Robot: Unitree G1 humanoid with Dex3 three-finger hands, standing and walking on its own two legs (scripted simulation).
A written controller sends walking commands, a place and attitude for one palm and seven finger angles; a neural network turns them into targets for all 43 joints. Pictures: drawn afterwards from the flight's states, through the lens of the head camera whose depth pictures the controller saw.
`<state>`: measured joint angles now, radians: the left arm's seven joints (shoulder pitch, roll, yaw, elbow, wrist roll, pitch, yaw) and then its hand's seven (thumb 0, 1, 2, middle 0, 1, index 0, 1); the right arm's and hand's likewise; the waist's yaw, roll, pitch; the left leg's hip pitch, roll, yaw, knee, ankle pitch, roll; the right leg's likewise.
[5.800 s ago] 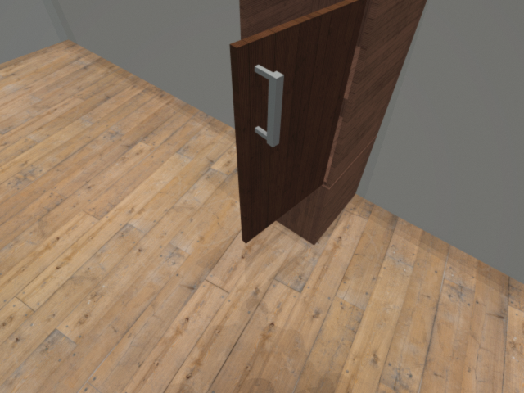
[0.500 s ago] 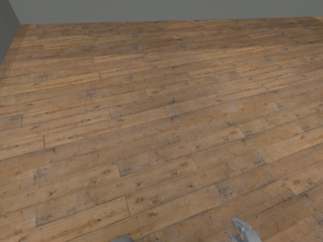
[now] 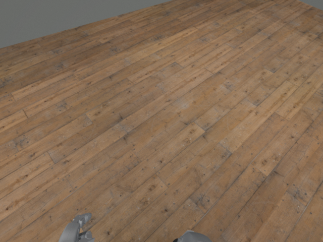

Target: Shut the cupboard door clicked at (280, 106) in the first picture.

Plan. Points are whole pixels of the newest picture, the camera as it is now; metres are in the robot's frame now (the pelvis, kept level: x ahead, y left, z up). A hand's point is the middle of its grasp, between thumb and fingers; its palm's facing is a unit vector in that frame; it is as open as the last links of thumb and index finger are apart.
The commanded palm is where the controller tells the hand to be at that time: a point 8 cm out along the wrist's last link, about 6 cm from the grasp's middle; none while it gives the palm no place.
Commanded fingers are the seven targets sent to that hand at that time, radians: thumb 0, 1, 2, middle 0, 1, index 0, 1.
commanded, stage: walk to a spot facing it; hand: left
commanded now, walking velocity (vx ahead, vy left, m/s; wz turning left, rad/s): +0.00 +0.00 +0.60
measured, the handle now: out of the picture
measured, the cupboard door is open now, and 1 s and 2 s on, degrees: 82 82 82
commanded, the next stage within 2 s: none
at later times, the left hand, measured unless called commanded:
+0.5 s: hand (82, 232) +0.17 +0.23 -0.17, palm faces +0.24 -0.95 -0.20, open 7.3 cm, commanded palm none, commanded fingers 0.00 0.90 0.90 -0.20 -0.30 -0.20 -0.30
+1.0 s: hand (109, 230) +0.17 +0.15 -0.13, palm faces +0.49 -0.83 -0.27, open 7.4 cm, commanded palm none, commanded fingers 0.00 0.90 0.90 -0.20 -0.30 -0.20 -0.30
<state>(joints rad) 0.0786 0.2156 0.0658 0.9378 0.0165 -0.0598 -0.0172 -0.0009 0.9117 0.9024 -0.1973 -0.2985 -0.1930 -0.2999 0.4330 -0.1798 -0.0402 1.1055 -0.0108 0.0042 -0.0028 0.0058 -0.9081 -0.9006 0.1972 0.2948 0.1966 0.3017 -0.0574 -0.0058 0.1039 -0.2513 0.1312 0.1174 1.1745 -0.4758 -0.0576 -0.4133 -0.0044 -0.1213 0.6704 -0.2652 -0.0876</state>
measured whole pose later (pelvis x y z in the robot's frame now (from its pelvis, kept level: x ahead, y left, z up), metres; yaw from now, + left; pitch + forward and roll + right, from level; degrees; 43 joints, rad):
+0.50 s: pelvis +0.15 +0.03 +0.01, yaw +13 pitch +1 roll -1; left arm 0.17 0.21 0.07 1.00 0.02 0.04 0.02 0.00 0.92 0.90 -0.20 -0.30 -0.20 -0.30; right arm 0.19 -0.18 -0.04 0.97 -0.03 0.01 -0.01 0.00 -0.91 -0.90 0.20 0.29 0.20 0.30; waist -0.02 -0.04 0.07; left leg -0.39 0.00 0.09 0.61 -0.25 0.06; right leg -0.44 -0.06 -0.05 1.14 -0.49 0.05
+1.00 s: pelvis +0.20 -0.06 +0.03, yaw +31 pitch +1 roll +4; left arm 0.21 0.17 0.03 0.92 0.03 0.00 0.02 0.00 0.91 0.90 -0.20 -0.30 -0.20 -0.30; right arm 0.14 -0.27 -0.10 0.94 -0.02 0.09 0.03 0.00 -0.91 -0.90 0.20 0.29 0.20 0.30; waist -0.03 0.00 0.09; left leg -0.52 0.02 0.02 1.11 -0.40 -0.08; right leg -0.20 -0.10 -0.15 0.49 -0.31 -0.02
